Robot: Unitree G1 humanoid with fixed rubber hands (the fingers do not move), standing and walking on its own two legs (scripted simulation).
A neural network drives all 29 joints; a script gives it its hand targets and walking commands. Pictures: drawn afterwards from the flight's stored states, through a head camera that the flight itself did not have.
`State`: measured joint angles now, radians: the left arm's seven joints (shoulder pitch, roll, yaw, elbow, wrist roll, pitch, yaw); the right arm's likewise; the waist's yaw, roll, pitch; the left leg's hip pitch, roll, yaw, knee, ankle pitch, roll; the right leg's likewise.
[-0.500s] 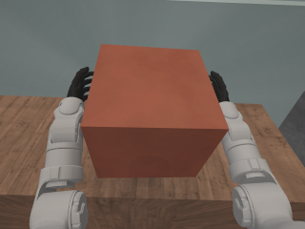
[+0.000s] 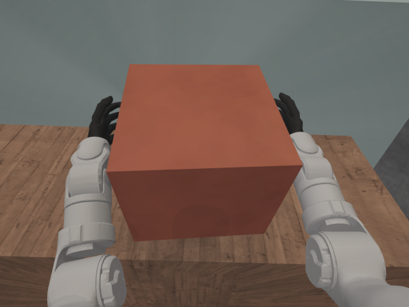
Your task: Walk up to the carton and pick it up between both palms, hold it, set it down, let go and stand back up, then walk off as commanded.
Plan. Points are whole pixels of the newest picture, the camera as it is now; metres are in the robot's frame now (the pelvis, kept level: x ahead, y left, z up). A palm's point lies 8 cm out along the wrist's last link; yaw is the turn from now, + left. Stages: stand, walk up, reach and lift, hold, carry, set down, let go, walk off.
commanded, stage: set down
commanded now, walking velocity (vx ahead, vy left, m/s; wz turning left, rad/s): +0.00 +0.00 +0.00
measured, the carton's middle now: (198, 150) +0.39 +0.03 +0.13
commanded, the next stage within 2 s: none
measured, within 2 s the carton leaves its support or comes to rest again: neither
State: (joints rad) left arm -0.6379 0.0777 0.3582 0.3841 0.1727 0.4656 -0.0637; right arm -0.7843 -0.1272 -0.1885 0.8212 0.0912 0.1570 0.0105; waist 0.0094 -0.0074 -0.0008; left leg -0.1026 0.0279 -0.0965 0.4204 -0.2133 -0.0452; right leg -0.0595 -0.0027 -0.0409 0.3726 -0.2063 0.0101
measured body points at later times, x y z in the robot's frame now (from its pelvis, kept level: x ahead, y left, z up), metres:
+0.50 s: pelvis +0.01 +0.00 +0.00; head +0.00 +0.01 +0.45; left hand +0.39 +0.20 +0.14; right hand +0.42 -0.17 +0.14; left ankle +0.02 +0.15 -0.74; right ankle +0.01 -0.12 -0.74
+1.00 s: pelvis +0.02 +0.00 +0.00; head +0.05 +0.01 +0.45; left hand +0.41 +0.19 +0.08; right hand +0.44 -0.18 +0.10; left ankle +0.02 +0.15 -0.74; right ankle +0.01 -0.12 -0.74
